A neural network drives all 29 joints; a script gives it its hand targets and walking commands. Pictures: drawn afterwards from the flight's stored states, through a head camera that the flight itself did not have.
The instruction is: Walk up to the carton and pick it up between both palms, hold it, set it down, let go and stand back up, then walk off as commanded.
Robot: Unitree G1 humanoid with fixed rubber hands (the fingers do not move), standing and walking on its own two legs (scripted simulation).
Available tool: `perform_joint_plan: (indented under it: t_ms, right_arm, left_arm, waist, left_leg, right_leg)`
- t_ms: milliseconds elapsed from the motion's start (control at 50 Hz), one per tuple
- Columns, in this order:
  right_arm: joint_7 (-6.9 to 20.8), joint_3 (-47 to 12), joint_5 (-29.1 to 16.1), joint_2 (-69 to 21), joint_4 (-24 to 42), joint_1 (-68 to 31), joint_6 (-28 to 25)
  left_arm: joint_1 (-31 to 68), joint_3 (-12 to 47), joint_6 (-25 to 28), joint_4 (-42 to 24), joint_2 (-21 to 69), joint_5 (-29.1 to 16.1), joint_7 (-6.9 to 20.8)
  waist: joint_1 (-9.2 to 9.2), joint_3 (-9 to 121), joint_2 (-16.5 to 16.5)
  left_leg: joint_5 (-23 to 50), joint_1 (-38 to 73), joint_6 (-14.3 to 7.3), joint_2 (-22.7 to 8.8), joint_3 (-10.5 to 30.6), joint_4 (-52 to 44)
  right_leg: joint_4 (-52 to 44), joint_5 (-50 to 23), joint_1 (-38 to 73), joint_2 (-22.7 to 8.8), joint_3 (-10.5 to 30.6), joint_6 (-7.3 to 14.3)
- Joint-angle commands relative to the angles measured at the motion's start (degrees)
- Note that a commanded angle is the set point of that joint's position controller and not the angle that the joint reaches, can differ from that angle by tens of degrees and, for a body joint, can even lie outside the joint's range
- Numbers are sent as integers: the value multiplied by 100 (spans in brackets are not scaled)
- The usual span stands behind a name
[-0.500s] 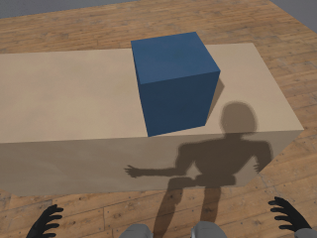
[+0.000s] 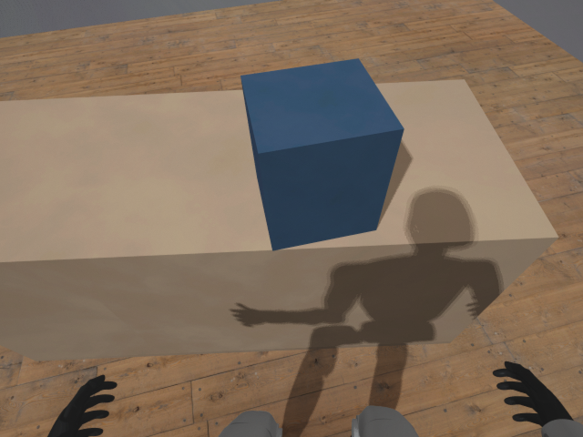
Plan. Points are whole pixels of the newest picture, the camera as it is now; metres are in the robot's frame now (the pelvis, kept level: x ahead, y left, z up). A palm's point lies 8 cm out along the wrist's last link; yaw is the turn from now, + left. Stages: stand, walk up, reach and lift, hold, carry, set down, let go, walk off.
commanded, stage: walk up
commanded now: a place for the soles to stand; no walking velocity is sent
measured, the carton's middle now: (313, 158) +0.55 -0.02 +0.02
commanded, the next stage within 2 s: none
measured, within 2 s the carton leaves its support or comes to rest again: neither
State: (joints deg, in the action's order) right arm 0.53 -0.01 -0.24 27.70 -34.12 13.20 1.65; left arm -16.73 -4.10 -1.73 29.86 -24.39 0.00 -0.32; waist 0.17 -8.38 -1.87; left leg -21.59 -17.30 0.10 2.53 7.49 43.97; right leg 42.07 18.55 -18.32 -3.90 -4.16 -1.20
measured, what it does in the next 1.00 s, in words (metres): stands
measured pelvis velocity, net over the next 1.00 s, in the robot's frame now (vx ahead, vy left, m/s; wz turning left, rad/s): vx -0.01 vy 0.00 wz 0.06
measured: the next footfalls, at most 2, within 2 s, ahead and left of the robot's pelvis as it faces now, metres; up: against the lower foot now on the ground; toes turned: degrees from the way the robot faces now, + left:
right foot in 1.54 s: +0.14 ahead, -0.16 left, +0.00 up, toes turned +0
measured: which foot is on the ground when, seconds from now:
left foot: down 0.00-1.00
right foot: down 0.00-1.00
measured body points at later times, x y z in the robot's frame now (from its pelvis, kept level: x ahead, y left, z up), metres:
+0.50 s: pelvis +0.00 +0.00 +0.00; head +0.02 -0.01 +0.45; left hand +0.13 +0.32 -0.06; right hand +0.14 -0.32 -0.07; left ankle +0.03 +0.13 -0.71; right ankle +0.05 -0.14 -0.71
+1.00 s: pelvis -0.01 +0.00 +0.00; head +0.00 -0.02 +0.44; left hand +0.11 +0.32 -0.06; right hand +0.15 -0.32 -0.08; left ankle +0.03 +0.13 -0.71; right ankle +0.05 -0.14 -0.71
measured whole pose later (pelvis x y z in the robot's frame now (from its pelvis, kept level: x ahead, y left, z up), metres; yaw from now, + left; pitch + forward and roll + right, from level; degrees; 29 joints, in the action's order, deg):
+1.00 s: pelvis -0.01 +0.00 +0.00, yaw +3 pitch -6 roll +1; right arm 0.8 0.0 0.0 28.5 -34.1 15.0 2.0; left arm -16.6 -4.1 -1.1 29.9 -24.4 0.0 -0.3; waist 0.4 -7.4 -1.1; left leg -19.2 -17.2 0.2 3.5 6.4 43.7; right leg 45.1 20.3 -18.5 -5.6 -4.3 -0.9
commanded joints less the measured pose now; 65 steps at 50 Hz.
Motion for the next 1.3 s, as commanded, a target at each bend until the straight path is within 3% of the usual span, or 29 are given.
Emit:
perform_joint_plan:
  t_ms: [0, 140, 300, 340, 400, 440, 520, 580, 620, 660, 680, 740, 780, 820, 840, 880, 920, 940, 980, 1000, 1020, 1060, 1100, 1120, 1160, 1200, 1240, 1260, 1280]
  right_arm:
    - [64, 627, 51, 1222, 206, 36, -96]
    - [65, 631, 50, 1256, 253, -90, -110]
    - [73, 645, 66, 1202, 199, 150, -71]
    - [76, 665, 86, 1238, 219, 172, -68]
    - [75, 669, 73, 1307, 270, 6, -101]
    - [63, 651, 61, 1300, 297, -135, -109]
    - [68, 611, 35, 1128, 241, -17, -105]
    - [60, 656, 78, 1123, 191, 327, -34]
    - [64, 694, 122, 1176, 193, 503, -42]
    - [64, 746, 126, 1378, 301, 217, -99]
    - [63, 757, 103, 1435, 323, 126, -107]
    - [-10, 705, 137, 1308, 356, -43, -98]
    - [-8, 651, 64, 1146, 349, -310, -51]
    - [64, 585, -10, 939, 359, -119, -61]
    - [60, 622, 5, 1001, 294, 208, -42]
    - [16, 672, 97, 1074, 291, 335, 5]
    - [32, 684, 151, 1086, 320, 425, -32]
    - [44, 673, 137, 1069, 262, 609, -84]
    - [41, 747, 107, 1404, 301, 134, -143]
    - [53, 747, 60, 1430, 365, -47, -131]
    - [46, 692, 69, 1380, 393, -124, -123]
    - [45, 608, 37, 1231, 401, -365, -76]
    - [105, 575, -10, 1070, 315, -213, -83]
    - [121, 612, -2, 1121, 264, 12, -77]
    - [129, 650, 22, 1138, 226, 191, -50]
    - [130, 681, 63, 1232, 221, 265, -70]
    - [131, 672, 83, 1301, 282, -58, -104]
    - [123, 652, 73, 1301, 312, -174, -105]
    - [147, 849, 104, 1428, 321, 663, -208]
  left_arm:
    - [415, -281, 230, 19, -1595, 11, 4]
    - [439, -242, 231, 7, -1507, -9, 4]
    - [398, -320, 220, -12, -1621, 38, 0]
    - [459, -312, 201, -55, -1562, 28, 6]
    - [520, -255, 200, -61, -1457, -28, 13]
    - [350, -224, 232, 6, -1442, -24, -7]
    - [166, -324, 314, 51, -1753, 57, -30]
    - [442, -363, 251, -62, -1684, 100, -16]
    - [593, -322, 218, -150, -1539, 113, 4]
    - [522, -269, 177, -145, -1380, 12, 35]
    - [526, -252, 151, -124, -1361, -50, 12]
    - [252, -219, 211, -28, -1304, -31, -34]
    - [-13, -203, 312, 67, -1293, 3, -63]
    - [43, -342, 381, 29, -1847, 134, -92]
    - [138, -411, 347, 0, -1948, 143, -78]
    - [327, -398, 309, -106, -1741, 147, -49]
    - [381, -339, 281, -167, -1658, 150, -43]
    - [477, -286, 271, -163, -1602, 142, -16]
    - [313, -226, 243, -135, -1419, 33, 64]
    - [285, -240, 188, -87, -1391, -58, 39]
    - [282, -235, 178, -74, -1356, -57, 1]
    - [56, -202, 244, 5, -1399, -12, -13]
    - [176, -299, 338, -12, -1787, 77, -47]
    - [262, -340, 340, -12, -1874, 96, -43]
    - [452, -327, 317, -18, -1778, 106, -26]
    - [551, -291, 282, -64, -1608, 98, 1]
    - [427, -242, 259, -41, -1462, -20, 21]
    - [364, -221, 249, -13, -1431, -46, 7]
    - [-22, -368, 223, -279, -1403, 187, 152]
  waist:
    - [144, 1136, 250]
    - [127, 973, -44]
    - [134, 1145, 454]
    - [91, 1035, 325]
    - [50, 842, -166]
    - [124, 848, -325]
    - [253, 1239, 336]
    - [59, 1177, 994]
    - [-89, 1006, 838]
    - [-23, 826, -253]
    - [-42, 736, -433]
    - [31, 755, -523]
    - [266, 866, -546]
    - [277, 1100, 359]
    - [159, 1128, 741]
    - [91, 917, 1150]
    - [-3, 726, 1260]
    - [-171, 811, 1108]
    - [71, 904, -220]
    - [32, 859, -237]
    - [63, 776, -213]
    - [245, 640, -32]
    - [258, 731, 288]
    - [161, 779, 485]
    - [22, 720, 785]
    - [-61, 646, 501]
    - [55, 590, -155]
    - [76, 545, -252]
    - [-69, 1101, -234]
  left_leg:
    - [1015, -330, -283, -458, 1139, -1122]
    - [1159, -471, -457, -728, 1624, -1660]
    - [682, -260, -221, -291, 769, -699]
    - [575, -278, -310, -429, 990, -1004]
    - [869, -437, -589, -880, 1916, -1871]
    - [1135, -554, -677, -909, 2003, -1883]
    - [1191, -526, -151, -260, 851, -642]
    - [288, 61, -116, 4, -2, 288]
    - [242, 360, -246, -177, 268, -432]
    - [878, -17, -572, -1016, 2111, -1888]
    - [949, -133, -844, -1200, 2676, -2120]
    - [1768, -39, -1150, -1150, 2454, -1829]
    - [2070, -275, -744, -842, 1775, -1432]
    - [1303, -835, -90, -203, 901, -492]
    - [394, -470, 40, 117, 238, 272]
    - [-1135, -352, -76, 115, -121, 938]
    - [-826, -145, -183, -89, -105, 247]
    - [120, 359, -237, -245, 34, -743]
    - [1412, 205, -552, -1035, 2112, -1858]
    - [1051, -226, -907, -1222, 2385, -1978]
    - [608, -543, -1076, -1225, 2289, -1946]
    - [327, -968, -778, -869, 1598, -1751]
    - [275, -930, -187, -397, 921, -1249]
    - [120, -534, -106, -254, 627, -856]
    - [164, 60, -147, -129, 253, -490]
    - [99, 133, -254, -371, 654, -1117]
    - [-40, -503, -542, -865, 1838, -2076]
    - [-218, -766, -694, -958, 2075, -2188]
    - [-3408, 191, -936, -1030, 2871, -2586]
  right_leg:
    - [-732, 99, 572, -677, 848, 664]
    - [-561, 382, 570, -225, 704, 440]
    - [-855, 135, 441, -1002, 931, 855]
    - [-659, 390, 282, -823, 774, 739]
    - [-238, 776, 256, -60, 542, 373]
    - [-369, 567, 516, 83, 598, 356]
    - [-1110, -249, 908, -1020, 1245, 847]
    - [-1279, -286, 252, -1692, 1389, 1262]
    - [-936, -82, -203, -1430, 937, 914]
    - [252, 696, -263, -192, 238, 261]
    - [405, 1219, -283, 221, 329, 199]
    - [430, 1388, -146, 269, 618, 328]
    - [-936, 477, 596, 99, 609, 414]
    - [-1615, -100, 1125, -1102, 1694, 805]
    - [-1769, 78, 683, -1783, 2048, 1295]
    - [-1728, -142, 321, -2158, 2076, 1599]
    - [-1437, -701, 156, -1928, 1523, 1296]
    - [-1046, -944, -47, -1626, 1027, 874]
    - [313, -17, -225, -334, 223, 125]
    - [215, 1143, 51, 99, 270, 158]
    - [183, 1366, 317, 142, 412, 246]
    - [-738, 702, 775, -39, 629, 400]
    - [-1577, 807, 729, -907, 1388, 630]
    - [-1703, 1141, 357, -1230, 1519, 825]
    - [-1766, 1236, -157, -1366, 1344, 915]
    - [-1329, 1146, -330, -1030, 869, 665]
    - [-501, 1145, 82, -179, 430, 327]
    - [-442, 1050, 300, 29, 467, 307]
    - [184, 2391, -241, 240, 430, 392]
